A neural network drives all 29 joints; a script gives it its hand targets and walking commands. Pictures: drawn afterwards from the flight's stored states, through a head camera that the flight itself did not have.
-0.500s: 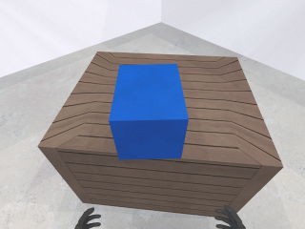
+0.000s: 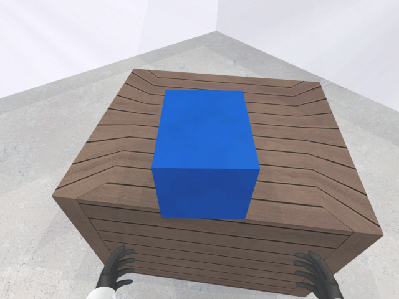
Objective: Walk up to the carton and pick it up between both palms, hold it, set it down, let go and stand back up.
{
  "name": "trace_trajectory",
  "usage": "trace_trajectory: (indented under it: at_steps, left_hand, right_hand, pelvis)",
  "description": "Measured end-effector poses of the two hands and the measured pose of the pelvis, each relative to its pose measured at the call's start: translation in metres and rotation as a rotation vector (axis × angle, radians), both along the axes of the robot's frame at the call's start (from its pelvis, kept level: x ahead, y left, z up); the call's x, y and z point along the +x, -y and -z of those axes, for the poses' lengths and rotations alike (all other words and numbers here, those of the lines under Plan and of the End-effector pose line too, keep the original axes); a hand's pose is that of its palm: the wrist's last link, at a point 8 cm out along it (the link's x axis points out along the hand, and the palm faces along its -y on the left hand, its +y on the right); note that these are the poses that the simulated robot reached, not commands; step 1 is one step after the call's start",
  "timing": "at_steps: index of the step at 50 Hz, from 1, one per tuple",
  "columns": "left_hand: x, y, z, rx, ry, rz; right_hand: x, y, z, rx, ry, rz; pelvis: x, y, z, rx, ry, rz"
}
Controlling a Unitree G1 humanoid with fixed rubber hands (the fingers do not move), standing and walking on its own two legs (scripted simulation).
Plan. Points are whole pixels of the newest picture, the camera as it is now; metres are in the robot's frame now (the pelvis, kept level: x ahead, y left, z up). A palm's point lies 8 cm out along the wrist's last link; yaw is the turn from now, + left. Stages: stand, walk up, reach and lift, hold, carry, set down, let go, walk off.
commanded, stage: reach and lift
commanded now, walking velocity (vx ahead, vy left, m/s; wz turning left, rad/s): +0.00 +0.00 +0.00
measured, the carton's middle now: (203, 151) +0.52 +0.03 -0.03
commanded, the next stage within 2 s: none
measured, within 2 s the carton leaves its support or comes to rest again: neither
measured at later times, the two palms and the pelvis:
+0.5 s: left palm (112, 266) +0.20 +0.21 -0.05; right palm (320, 266) +0.22 -0.21 -0.04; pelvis +0.03 -0.01 +0.00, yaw +2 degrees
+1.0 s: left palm (111, 234) +0.25 +0.22 -0.02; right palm (315, 232) +0.28 -0.21 +0.00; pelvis +0.01 -0.01 +0.00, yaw +2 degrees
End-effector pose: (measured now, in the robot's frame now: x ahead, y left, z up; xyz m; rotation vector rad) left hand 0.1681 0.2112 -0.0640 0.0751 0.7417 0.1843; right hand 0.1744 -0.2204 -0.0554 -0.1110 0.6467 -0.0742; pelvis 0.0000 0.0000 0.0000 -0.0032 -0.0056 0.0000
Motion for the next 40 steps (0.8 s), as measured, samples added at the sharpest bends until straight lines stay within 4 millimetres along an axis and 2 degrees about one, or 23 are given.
trace_trajectory:
  at_steps: [8, 19, 26, 32, 40]
  left_hand:
    - [0.004, -0.003, -0.008, -0.007, 0.117, -0.003]
    - [0.024, 0.0, -0.017, -0.013, 0.274, -0.002]
    - [0.035, 0.004, -0.018, -0.039, 0.351, 0.006]
    - [0.043, -0.003, -0.025, -0.023, 0.441, -0.005]
    - [0.053, -0.01, -0.026, -0.025, 0.453, -0.024]
  right_hand:
    - [0.017, -0.013, -0.002, 0.054, 0.062, -0.017]
    - [0.036, -0.005, -0.013, 0.046, 0.175, -0.011]
    - [0.051, -0.008, -0.019, 0.074, 0.262, -0.023]
    - [0.066, -0.007, -0.031, 0.078, 0.367, -0.013]
    - [0.076, -0.011, -0.027, 0.081, 0.337, -0.01]
  pelvis:
    - [0.018, 0.0, -0.002, -0.009, -0.016, -0.011]
    - [0.031, 0.008, -0.002, -0.011, -0.023, -0.019]
    - [0.03, 0.013, 0.0, -0.007, -0.017, -0.034]
    - [0.024, 0.015, 0.003, -0.002, -0.009, -0.039]
    - [0.02, 0.014, 0.003, -0.004, -0.024, -0.043]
